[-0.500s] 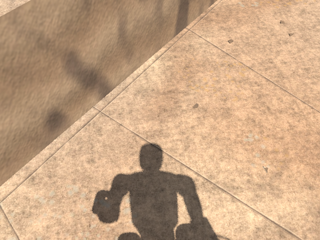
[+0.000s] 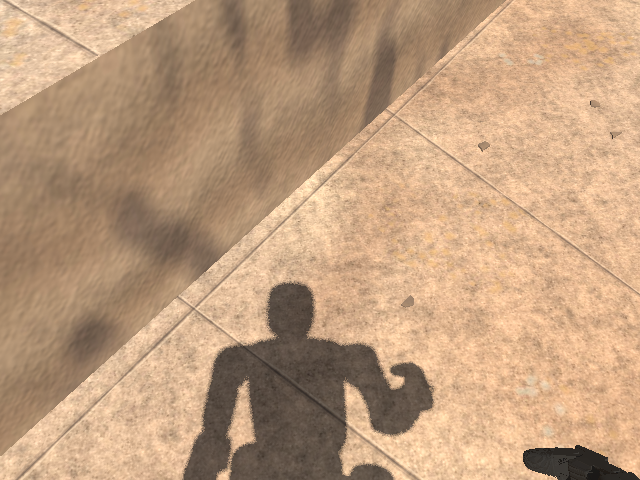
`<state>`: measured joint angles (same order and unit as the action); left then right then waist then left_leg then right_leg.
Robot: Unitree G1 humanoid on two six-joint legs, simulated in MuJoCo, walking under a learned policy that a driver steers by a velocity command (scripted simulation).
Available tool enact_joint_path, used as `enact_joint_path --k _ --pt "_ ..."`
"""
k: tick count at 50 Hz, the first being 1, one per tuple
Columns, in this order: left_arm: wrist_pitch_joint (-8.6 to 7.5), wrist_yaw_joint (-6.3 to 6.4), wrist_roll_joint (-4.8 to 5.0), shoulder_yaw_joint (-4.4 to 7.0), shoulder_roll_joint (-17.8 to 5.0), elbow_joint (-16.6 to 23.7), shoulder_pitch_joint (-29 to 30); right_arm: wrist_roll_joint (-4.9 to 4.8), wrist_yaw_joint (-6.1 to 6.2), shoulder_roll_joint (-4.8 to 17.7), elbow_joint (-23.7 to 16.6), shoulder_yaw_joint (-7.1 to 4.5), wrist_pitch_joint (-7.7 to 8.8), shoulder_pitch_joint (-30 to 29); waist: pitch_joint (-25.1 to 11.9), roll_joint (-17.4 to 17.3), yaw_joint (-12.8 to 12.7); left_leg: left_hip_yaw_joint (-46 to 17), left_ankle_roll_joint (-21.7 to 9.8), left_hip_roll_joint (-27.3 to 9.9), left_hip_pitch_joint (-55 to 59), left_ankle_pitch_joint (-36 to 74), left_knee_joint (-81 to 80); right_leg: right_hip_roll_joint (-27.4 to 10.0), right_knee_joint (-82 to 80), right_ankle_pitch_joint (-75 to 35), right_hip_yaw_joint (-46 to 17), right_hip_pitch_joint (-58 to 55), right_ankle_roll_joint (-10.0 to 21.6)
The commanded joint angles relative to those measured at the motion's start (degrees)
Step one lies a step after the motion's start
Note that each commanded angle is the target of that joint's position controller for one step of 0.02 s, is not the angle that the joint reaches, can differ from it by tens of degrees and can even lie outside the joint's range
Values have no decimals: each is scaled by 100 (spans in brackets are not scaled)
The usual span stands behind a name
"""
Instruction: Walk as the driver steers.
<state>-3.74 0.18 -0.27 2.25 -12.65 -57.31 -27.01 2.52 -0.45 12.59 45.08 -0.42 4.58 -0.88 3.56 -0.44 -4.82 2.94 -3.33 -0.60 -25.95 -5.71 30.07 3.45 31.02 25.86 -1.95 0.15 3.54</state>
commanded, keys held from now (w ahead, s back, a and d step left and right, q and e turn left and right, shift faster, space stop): w+e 1.00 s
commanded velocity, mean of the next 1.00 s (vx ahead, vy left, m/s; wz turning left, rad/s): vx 0.50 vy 0.00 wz -0.55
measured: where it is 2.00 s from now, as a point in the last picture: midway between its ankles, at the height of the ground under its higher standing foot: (463, 378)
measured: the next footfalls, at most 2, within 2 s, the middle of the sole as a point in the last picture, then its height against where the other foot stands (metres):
right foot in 0.50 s outside the picture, level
left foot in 1.06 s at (427, 346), level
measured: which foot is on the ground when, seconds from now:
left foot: down 0.00-0.52, up 0.54-1.00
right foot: down 0.00-0.00, up 0.02-0.48, down 0.50-1.00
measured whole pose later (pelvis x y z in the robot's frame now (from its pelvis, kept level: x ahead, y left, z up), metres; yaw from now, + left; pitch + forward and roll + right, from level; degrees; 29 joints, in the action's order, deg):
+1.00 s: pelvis +0.51 -0.14 +0.01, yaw -34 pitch +2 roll -1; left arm -2.6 0.5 -0.8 4.1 -15.7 -50.6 -26.2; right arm 1.7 -1.6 14.2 41.0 -1.2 1.9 0.3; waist 2.1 -1.8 -6.1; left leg -1.3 1.3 -1.9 -33.0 -4.2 34.4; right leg 8.0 18.1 20.6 -11.2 -1.9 6.3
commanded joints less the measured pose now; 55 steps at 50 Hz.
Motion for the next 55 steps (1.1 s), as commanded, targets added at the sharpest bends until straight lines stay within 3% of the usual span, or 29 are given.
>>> enact_joint_path --k 1,2,3,5,6,10,15,19,21,23,24,25,26,27,28,29,30,31,32,34,36,40,46,49,51,52,53,54,55 --pt "-42 38 85 132 -611 585 -219 48 148 1575 212 -512 -42 2302 -2176 -1102 1003 -4270 -1054 -2621 4311 -1630 -1416 29 3906 424 -65 3513 203" --pt "19 34 2 219 -809 565 124 -28 131 1094 145 -394 -64 1806 -1226 -510 790 -3339 -887 -2334 3485 -1927 -1494 -362 4043 -40 -225 3678 245" --pt "29 -25 -15 208 -690 597 387 -68 110 762 117 -317 -37 1463 -688 -277 694 -2534 -749 -2050 2748 -1493 -1686 -573 3830 -475 -199 3571 222" --pt "154 -119 -136 215 -512 621 493 -108 137 544 222 -256 35 1373 -275 -519 473 -1442 -468 -1610 1950 -620 -1964 -801 3497 -772 -133 3243 129" --pt "226 -167 -184 212 -437 622 475 -106 125 537 273 -257 79 1422 -270 -493 419 -1136 -436 -1537 1794 -267 -2031 -804 3515 -873 -90 3135 73" --pt "352 -282 -188 206 -354 924 1079 -166 93 633 447 -318 225 1693 -148 -399 363 -332 -513 -1493 1889 514 -2239 -938 3286 -1577 -8 3721 -57" --pt "324 -395 -173 111 -270 1349 2155 -132 88 673 608 -339 218 1948 94 -382 542 527 -452 -1290 2010 1036 -2243 -881 1673 -2602 350 3735 -111" --pt "327 -457 -206 76 -333 1637 2809 -128 146 864 751 -399 157 2318 221 -353 715 828 -396 -1506 2612 1444 -2105 -780 807 -2387 737 3572 94" --pt "328 -446 -222 82 -358 1715 2882 -132 193 944 819 -423 78 2444 186 -378 698 971 -349 -1589 3038 2237 -1731 -618 553 -1926 900 3447 273" --pt "324 -392 -241 137 -466 1659 2569 -109 227 1110 850 -464 -18 2458 -79 -502 519 1172 -279 -1608 3285 3974 -836 -232 416 -1269 1123 2854 510" --pt "290 -355 -237 199 -570 1527 2064 -104 227 1192 849 -485 -87 2460 -386 -506 300 1232 -266 -1592 3276 4467 30 9 284 -1037 1154 2278 656" --pt "227 -285 -270 301 -725 1240 1161 -125 212 1218 796 -485 -144 2407 -903 -302 -100 1347 -143 -1492 2799 4036 1334 190 -149 -1213 1068 1092 837" --pt "216 -184 -330 495 -1289 1034 304 -181 155 952 562 -409 -134 2468 -1610 377 -389 1382 105 -1234 1196 2205 3172 -794 -401 -412 -420 -676 1266" --pt "273 -136 -161 628 -1864 1163 557 -188 41 601 114 -369 -61 2323 -1995 1568 -23 784 457 54 -1113 -2526 5133 -2254 -1171 -578 -3603 -1937 1982" --pt "351 -88 -102 606 -1799 1208 395 -149 15 993 -42 -427 5 1634 -1844 591 -290 -280 420 -82 -1746 -2232 5348 -2274 -1479 -1341 -3603 -1858 1957" --pt "345 -30 -76 541 -1536 1118 650 -219 -3 812 -99 -363 76 1428 -1132 309 -108 -377 353 -381 -1882 -1664 5070 -2170 -1443 -1939 -2718 -1235 1836" --pt "299 -15 -38 457 -1199 1107 921 -213 18 764 5 -345 111 1579 -635 -22 189 -387 326 -602 -1515 -1351 4385 -1872 -1506 -2680 -2149 -392 1567" --pt "245 2 -3 399 -1023 1110 1154 -101 27 765 4 -358 46 1581 -441 -60 412 -443 363 -701 -1167 -1315 3991 -1557 -1570 -3082 -1767 133 1394" --pt "194 4 13 357 -919 1160 1315 2 24 737 58 -350 -67 1768 -475 -3 572 -454 422 -717 -808 -1276 3796 -1387 -1638 -3354 -1528 451 1344" --pt "77 -29 47 341 -944 1136 1216 52 -16 665 30 -344 -243 1812 -512 38 669 -385 532 -663 -630 -1248 3477 -1198 -1739 -3610 -1349 724 1366" --pt "29 -49 32 375 -1088 1092 1010 36 -41 610 -100 -329 -314 1492 -379 88 608 -312 617 -633 -806 -884 3028 -1075 -1895 -3333 -1305 881 1322" --pt "29 -55 28 377 -1103 997 511 5 -52 639 -435 -309 -326 526 -109 255 277 -333 694 -557 -1352 -6 1977 -982 -1994 -3028 -1471 623 1135" --pt "52 16 -34 378 -1157 902 -63 -64 -112 640 -832 -223 -231 -443 -67 382 -83 -332 579 -200 -1366 400 849 -1021 -1531 -3799 -1716 -69 1006" --pt "59 83 -72 404 -1280 963 70 -100 -100 772 -905 -231 -156 -297 -79 499 95 -414 409 -37 -635 108 272 -1104 -1201 -4186 -1941 -75 801" --pt "27 63 -78 423 -1398 1042 406 -109 -15 984 -612 -321 -92 699 -453 490 559 -258 202 253 880 -287 -54 -940 -426 -5155 -1827 278 556" --pt "-16 15 -35 398 -1333 1020 449 -70 53 1122 -404 -387 -18 1483 -881 208 954 -315 31 101 1980 -95 -397 -613 635 -5122 -1517 566 424" --pt "-66 -17 26 280 -917 1160 366 69 156 1491 -371 -464 38 2354 -1656 -302 1233 -1556 -262 -1146 3225 -807 -519 -246 2223 -3681 -1140 1253 262" --pt "-31 14 199 206 -451 1235 -478 139 167 1992 -406 -567 -13 2243 -2160 -1669 710 -4215 -1105 -2636 4262 280 -1019 769 3817 593 -540 2876 16" --pt "49 90 -36 256 -944 1028 -460 -53 114 1533 -439 -517 -78 1922 -1738 -817 569 -4458 -1241 -2519 3636 624 -1045 295 4337 407 -652 3231 58"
